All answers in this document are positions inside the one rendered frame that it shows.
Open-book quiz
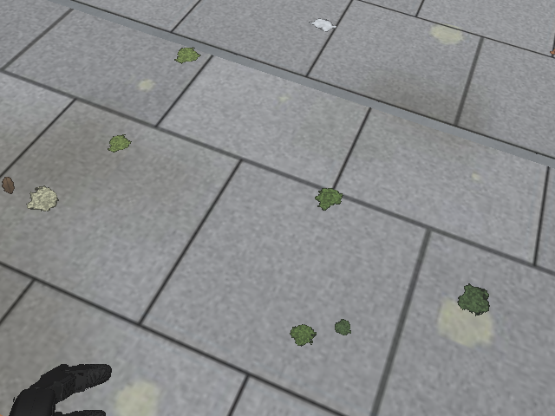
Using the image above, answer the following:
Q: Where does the robot left hand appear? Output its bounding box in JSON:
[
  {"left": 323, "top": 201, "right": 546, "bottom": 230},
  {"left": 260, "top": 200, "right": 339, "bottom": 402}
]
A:
[{"left": 9, "top": 364, "right": 112, "bottom": 416}]

